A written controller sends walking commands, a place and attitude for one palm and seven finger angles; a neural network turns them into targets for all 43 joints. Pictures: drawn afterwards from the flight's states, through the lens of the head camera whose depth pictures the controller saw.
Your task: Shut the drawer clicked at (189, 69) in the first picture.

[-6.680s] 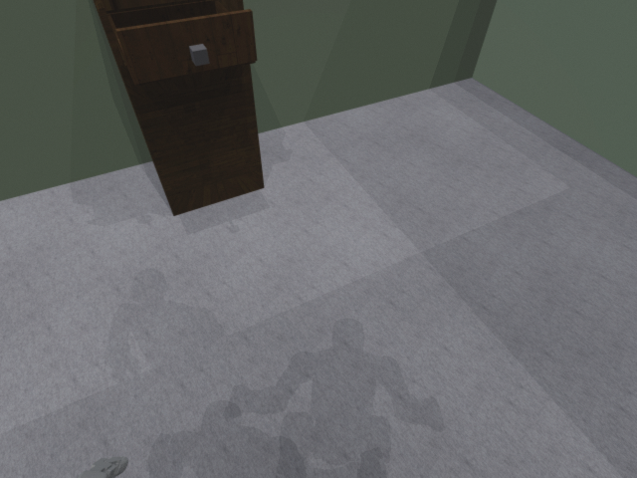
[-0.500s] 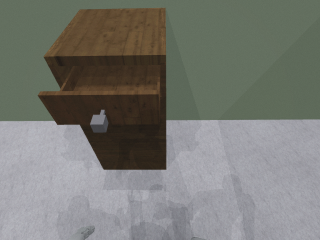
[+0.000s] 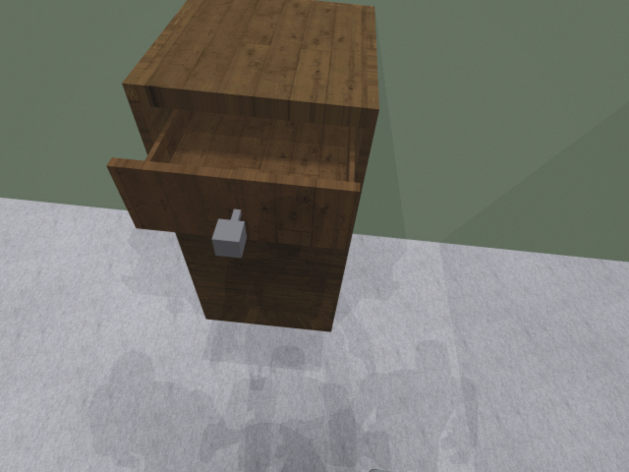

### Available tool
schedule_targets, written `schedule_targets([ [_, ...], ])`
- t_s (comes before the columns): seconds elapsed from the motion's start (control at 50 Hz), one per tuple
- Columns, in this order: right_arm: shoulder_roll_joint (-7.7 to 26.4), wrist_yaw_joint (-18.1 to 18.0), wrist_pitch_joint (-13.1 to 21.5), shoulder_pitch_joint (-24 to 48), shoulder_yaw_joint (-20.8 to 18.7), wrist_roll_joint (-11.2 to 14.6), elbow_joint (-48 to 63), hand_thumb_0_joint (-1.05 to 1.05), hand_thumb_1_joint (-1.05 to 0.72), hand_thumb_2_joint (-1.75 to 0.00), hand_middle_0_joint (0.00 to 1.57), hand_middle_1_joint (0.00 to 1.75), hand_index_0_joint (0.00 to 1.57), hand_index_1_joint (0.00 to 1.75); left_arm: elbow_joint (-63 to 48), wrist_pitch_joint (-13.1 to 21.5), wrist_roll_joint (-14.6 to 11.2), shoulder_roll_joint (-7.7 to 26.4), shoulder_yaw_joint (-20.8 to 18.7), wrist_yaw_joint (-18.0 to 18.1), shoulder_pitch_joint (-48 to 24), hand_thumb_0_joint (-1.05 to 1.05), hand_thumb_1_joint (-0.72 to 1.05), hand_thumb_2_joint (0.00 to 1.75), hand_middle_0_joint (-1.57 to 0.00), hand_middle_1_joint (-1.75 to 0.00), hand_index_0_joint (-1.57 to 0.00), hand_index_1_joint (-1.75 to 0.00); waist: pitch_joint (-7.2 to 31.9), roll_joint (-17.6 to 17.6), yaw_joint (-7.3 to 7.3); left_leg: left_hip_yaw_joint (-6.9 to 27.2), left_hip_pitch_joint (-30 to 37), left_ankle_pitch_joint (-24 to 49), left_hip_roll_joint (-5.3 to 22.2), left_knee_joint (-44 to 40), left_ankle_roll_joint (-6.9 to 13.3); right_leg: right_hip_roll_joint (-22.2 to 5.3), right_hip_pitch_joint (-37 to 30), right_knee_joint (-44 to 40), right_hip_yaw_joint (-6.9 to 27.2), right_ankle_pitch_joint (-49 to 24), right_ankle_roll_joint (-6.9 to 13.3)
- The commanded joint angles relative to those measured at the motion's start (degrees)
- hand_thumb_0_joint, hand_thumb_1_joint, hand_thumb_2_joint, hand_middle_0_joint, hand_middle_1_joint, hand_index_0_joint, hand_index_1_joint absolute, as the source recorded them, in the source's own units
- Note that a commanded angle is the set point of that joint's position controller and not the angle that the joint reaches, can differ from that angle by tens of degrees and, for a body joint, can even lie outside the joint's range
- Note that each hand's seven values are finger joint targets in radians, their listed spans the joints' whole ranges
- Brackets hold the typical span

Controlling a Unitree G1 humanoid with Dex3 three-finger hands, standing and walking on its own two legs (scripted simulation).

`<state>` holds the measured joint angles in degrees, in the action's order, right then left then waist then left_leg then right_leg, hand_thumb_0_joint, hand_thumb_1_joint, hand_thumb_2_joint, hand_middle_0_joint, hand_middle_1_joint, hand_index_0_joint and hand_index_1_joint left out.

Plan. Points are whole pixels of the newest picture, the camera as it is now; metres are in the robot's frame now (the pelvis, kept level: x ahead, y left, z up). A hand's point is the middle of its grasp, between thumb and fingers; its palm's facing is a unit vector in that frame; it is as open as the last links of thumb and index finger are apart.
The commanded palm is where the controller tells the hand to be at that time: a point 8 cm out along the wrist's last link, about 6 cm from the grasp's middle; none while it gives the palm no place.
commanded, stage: come to a stop and stand still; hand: left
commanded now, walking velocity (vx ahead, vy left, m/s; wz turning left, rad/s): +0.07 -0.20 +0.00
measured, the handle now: (232, 229) +0.46 +0.17 -0.01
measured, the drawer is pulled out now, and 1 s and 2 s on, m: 0.16 0.16 0.16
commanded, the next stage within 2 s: look again from close up in 0.92 s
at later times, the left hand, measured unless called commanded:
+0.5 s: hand out of the picture +0.00 +0.13 -0.15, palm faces +0.00 -0.97 -0.24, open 7.3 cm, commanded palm none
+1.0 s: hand out of the picture -0.07 +0.06 -0.16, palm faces +0.06 -0.99 -0.15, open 7.3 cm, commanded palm none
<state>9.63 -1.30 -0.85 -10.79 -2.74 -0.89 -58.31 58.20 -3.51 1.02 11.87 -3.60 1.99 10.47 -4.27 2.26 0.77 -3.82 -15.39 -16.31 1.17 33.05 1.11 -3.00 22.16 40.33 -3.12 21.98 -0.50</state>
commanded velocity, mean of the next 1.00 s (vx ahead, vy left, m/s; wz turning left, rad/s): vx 0.01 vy -0.03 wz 0.00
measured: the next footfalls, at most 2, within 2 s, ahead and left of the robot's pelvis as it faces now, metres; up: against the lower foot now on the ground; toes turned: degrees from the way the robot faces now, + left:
right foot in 0.42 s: -0.03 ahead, -0.16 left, +0.00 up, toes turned -4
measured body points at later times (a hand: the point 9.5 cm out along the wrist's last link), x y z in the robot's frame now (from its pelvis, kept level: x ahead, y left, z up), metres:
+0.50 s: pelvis -0.05 -0.06 +0.01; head -0.05 -0.08 +0.46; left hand +0.00 +0.18 -0.13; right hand -0.07 -0.29 -0.16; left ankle +0.00 +0.10 -0.72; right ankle -0.08 -0.16 -0.73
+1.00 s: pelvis -0.04 -0.09 +0.01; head -0.04 -0.09 +0.46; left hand -0.07 +0.11 -0.15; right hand -0.06 -0.30 -0.16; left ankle -0.03 +0.09 -0.73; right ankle -0.07 -0.16 -0.73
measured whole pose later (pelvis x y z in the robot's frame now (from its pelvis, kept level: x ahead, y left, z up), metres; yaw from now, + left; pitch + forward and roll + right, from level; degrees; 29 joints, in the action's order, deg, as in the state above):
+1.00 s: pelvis -0.04 -0.09 +0.01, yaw +0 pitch -2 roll +0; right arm 7.3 -2.3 -0.6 -16.0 -0.7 -0.5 -66.5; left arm 65.8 -0.4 0.3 4.9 -0.4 1.7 18.3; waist -2.1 -1.3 -0.1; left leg -0.4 -10.7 -11.3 6.0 23.6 -4.7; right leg 2.7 6.1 23.1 -5.3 15.8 3.8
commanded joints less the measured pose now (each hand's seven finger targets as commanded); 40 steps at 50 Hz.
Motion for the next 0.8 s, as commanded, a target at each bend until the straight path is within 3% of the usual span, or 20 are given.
schedule_targets([
  [0.0,8.01,-1.69,1.19,0.22,-0.43,-0.77,2.65,0.0,-0.9,-0.9,0.2,0.3,0.2,0.3,-1.47,0.65,0.31,3.26,-0.71,-0.65,4.0,0.0,0.9,0.9,-0.2,-0.3,-0.2,-0.3,1.81,-11.78,0.66,15.7,-1.39,12.91,16.71,-20.2,6.92,1.21,1.78,16.13,6.06,2.92,-0.37],
  [0.04,8.21,-1.84,1.26,-0.24,-0.27,-0.66,2.22,0.0,-0.9,-0.9,0.2,0.3,0.2,0.3,0.16,0.96,0.12,3.57,-0.75,-1.1,5.77,0.0,0.9,0.9,-0.2,-0.3,-0.2,-0.3,3.38,-10.74,0.27,11.95,4.44,16.5,15.01,-18.8,6.54,1.36,3.73,17.45,5.89,0.72,-1.24],
  [0.08,8.6,-1.92,1.27,-2.92,-0.57,-0.47,1.32,0.0,-0.9,-0.9,0.2,0.3,0.2,0.3,0.42,1.03,0.14,3.59,-0.63,-1.29,5.65,0.0,0.9,0.9,-0.2,-0.3,-0.2,-0.3,4.83,-10.23,-1.15,10.9,9.43,18.83,14.74,-18.3,6.23,1.4,5.11,16.69,5.19,-0.07,-2.02],
  [0.1,8.41,-2.03,1.34,-3.94,-0.62,-0.34,0.74,0.0,-0.9,-0.9,0.2,0.3,0.2,0.3,0.32,1.07,0.15,3.72,-0.58,-1.39,4.88,0.0,0.9,0.9,-0.2,-0.3,-0.2,-0.3,4.44,-9.05,-1.64,10.99,10.85,21.24,15.6,-18.08,6.48,1.0,5.37,15.35,4.92,0.48,-2.22],
  [0.16,9.29,-2.12,1.19,-7.27,-1.04,-0.51,-0.69,0.0,-0.9,-0.9,0.2,0.3,0.2,0.3,-0.06,0.84,0.13,3.21,-0.35,-1.38,3.47,0.0,0.9,0.9,-0.2,-0.3,-0.2,-0.3,5.06,-11.25,-3.25,12.51,13.92,23.55,16.5,-17.88,6.87,0.51,4.56,11.59,4.31,2.97,-2.55],
  [0.24,10.5,-1.79,0.79,-7.61,-1.8,-0.75,-1.29,0.0,-0.9,-0.9,0.2,0.3,0.2,0.3,-0.23,0.77,-0.1,1.93,0.17,-1.6,2.35,0.0,0.9,0.9,-0.2,-0.3,-0.2,-0.3,5.14,-11.81,-4.1,13.48,13.32,18.87,17.05,-17.97,7.63,0.22,0.98,4.03,2.66,6.21,-2.08],
  [0.26,10.57,-1.63,0.7,-7.47,-1.84,-0.83,-1.54,0.0,-0.9,-0.9,0.2,0.3,0.2,0.3,0.01,0.93,-0.13,1.38,0.35,-1.61,2.41,0.0,0.9,0.9,-0.2,-0.3,-0.2,-0.3,5.11,-12.53,-4.14,13.61,11.89,15.8,16.33,-18.36,7.35,0.54,-0.96,1.68,2.15,6.31,-1.72],
  [0.3,10.56,-1.11,0.61,-5.79,-1.87,-0.71,-1.73,0.0,-0.9,-0.9,0.2,0.3,0.2,0.3,1.1,1.35,-0.35,0.97,0.62,-1.54,4.55,0.0,0.9,0.9,-0.2,-0.3,-0.2,-0.3,4.95,-13.47,-2.83,13.11,8.13,9.87,14.98,-18.73,6.48,1.13,-5.38,-4.59,0.91,3.9,-1.08],
  [0.34,9.87,-0.9,0.43,-4.63,-1.83,-0.4,-1.95,0.0,-0.9,-0.9,0.2,0.3,0.2,0.3,2.87,1.8,-0.4,0.55,0.67,-1.38,8.52,0.0,0.9,0.9,-0.2,-0.3,-0.2,-0.3,5.2,-11.95,-0.81,11.09,3.14,3.29,12.23,-17.5,4.09,1.94,-13.04,-14.87,-0.95,-5.19,-0.65],
  [0.36,8.48,-0.74,0.31,-4.75,-1.69,-0.08,-2.07,0.0,-0.9,-0.9,0.2,0.3,0.2,0.3,3.65,2.12,-0.2,1.5,0.58,-1.12,10.21,0.0,0.9,0.9,-0.2,-0.3,-0.2,-0.3,4.42,-8.61,-0.19,8.8,-0.56,0.39,9.66,-15.65,1.88,1.15,-17.45,-20.69,-0.32,-8.99,-0.41],
  [0.38,5.55,-0.55,0.18,-4.57,-1.14,0.37,-2.05,0.0,-0.9,-0.9,0.2,0.3,0.2,0.3,3.97,2.56,0.12,3.89,0.38,-0.68,10.75,0.0,0.9,0.9,-0.2,-0.3,-0.2,-0.3,2.94,-1.77,0.13,4.89,-5.34,-2.35,5.83,-9.7,-0.79,-4.57,-19.04,-25.6,6.62,-6.29,1.18],
  [0.4,2.29,-0.16,-0.03,-3.7,0.01,0.59,-1.46,0.0,-0.9,-0.9,0.2,0.3,0.2,0.3,3.69,2.96,-0.01,6.84,0.4,-0.37,8.65,0.0,0.9,0.9,-0.2,-0.3,-0.2,-0.3,1.23,6.85,-0.77,1.27,-5.97,-4.87,2.36,-6.1,-2.75,-11.17,-13.84,-30.47,13.52,0.14,4.06],
  [0.42,2.25,0.14,-0.26,-2.85,0.32,0.08,-1.15,0.0,-0.9,-0.9,0.2,0.3,0.2,0.3,2.46,2.98,-0.22,7.68,0.46,-0.28,5.86,0.0,0.9,0.9,-0.2,-0.3,-0.2,-0.3,-1.19,7.23,-0.6,1.47,-3.41,-5.92,2.75,-3.4,-2.62,-13.72,-6.48,-33.21,14.93,7.05,5.98],
  [0.46,2.77,0.17,-0.69,-3.47,0.18,-0.49,-2.38,0.0,-0.9,-0.9,0.2,0.3,0.2,0.3,2.41,3.47,-0.24,5.41,0.74,-0.02,3.81,0.0,0.9,0.9,-0.2,-0.3,-0.2,-0.3,-4.6,11.6,-0.77,2.86,-3.23,-3.43,3.36,0.65,-2.07,-10.59,-2.98,-33.02,13.7,4.58,6.74],
  [0.52,1.55,-0.19,-0.16,-9.27,0.75,-0.22,-5.79,0.0,-0.9,-0.9,0.2,0.3,0.2,0.3,2.99,3.93,-0.7,2.48,1.59,0.05,3.95,0.0,0.9,0.9,-0.2,-0.3,-0.2,-0.3,-2.75,6.13,-2.52,2.79,0.65,3.09,3.45,-2.45,-1.95,-7.54,-6.25,-27.4,8.03,-7.84,6.31],
  [0.58,1.76,-0.69,0.48,-10.92,1.21,-0.1,-7.27,0.0,-0.9,-0.9,0.2,0.3,0.2,0.3,3.8,4.13,-1.15,1.44,2.0,0.02,6.08,0.0,0.9,0.9,-0.2,-0.3,-0.2,-0.3,-1.44,0.89,-2.12,3.92,4.95,10.86,4.29,-8.33,-1.91,-5.2,-6.61,-24.22,6.19,-10.01,4.28],
  [0.64,2.48,-1.11,0.47,-10.81,1.49,-0.08,-7.58,0.0,-0.9,-0.9,0.2,0.3,0.2,0.3,4.19,4.05,-1.06,0.74,2.13,0.25,7.6,0.0,0.9,0.9,-0.2,-0.3,-0.2,-0.3,-3.05,1.75,-1.53,4.05,5.12,10.64,5.41,-9.27,-1.96,-3.94,-6.53,-25.67,6.81,-9.78,3.25],
  [0.7,2.07,-1.24,0.38,-10.27,1.5,0.11,-8.07,0.0,-0.9,-0.9,0.2,0.3,0.2,0.3,5.08,3.97,-1.17,2.01,1.72,0.26,8.34,0.0,0.9,0.9,-0.2,-0.3,-0.2,-0.3,-0.68,-2.78,-1.13,3.18,5.81,11.69,5.01,-9.26,-2.56,-3.97,-10.32,-24.4,6.37,-15.98,2.67],
  [0.78,1.65,-1.32,0.28,-10.2,1.46,0.13,-8.02,0.0,-0.9,-0.9,0.2,0.3,0.2,0.3,5.33,4.11,-1.03,1.67,1.74,0.34,8.74,0.0,0.9,0.9,-0.2,-0.3,-0.2,-0.3,-0.14,-1.03,-1.37,2.86,6.11,9.74,4.86,-9.51,-2.69,-3.98,-10.58,-25.33,6.57,-13.94,2.81],
])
